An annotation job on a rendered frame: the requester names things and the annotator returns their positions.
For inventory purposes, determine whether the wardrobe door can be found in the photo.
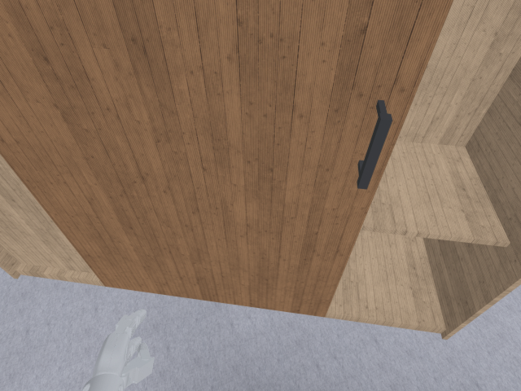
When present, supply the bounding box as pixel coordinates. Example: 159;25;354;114
0;0;453;317
0;154;94;274

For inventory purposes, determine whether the robot left forearm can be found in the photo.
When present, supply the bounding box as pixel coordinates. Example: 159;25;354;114
82;374;124;391

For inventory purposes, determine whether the robot left hand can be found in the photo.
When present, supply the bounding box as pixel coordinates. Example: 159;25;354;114
92;309;155;389

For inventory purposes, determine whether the handle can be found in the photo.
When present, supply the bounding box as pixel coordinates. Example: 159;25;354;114
357;100;392;190

